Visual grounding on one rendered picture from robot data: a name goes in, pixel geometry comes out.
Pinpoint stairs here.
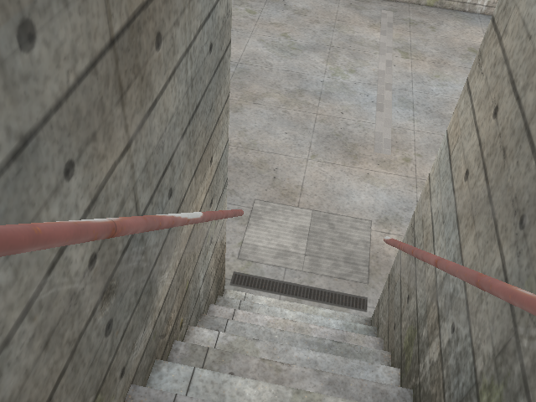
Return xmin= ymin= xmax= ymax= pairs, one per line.
xmin=125 ymin=289 xmax=413 ymax=402

